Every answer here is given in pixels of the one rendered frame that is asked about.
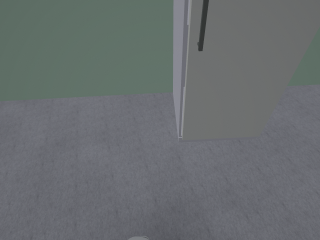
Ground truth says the fridge door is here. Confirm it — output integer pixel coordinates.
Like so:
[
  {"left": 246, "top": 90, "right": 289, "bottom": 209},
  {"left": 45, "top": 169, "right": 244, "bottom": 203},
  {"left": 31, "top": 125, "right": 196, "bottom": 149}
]
[{"left": 182, "top": 0, "right": 320, "bottom": 140}]

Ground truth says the handle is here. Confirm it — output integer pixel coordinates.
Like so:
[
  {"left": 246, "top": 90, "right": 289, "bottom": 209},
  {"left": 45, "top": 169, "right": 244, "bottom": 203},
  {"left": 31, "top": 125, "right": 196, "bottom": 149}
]
[{"left": 197, "top": 0, "right": 209, "bottom": 51}]

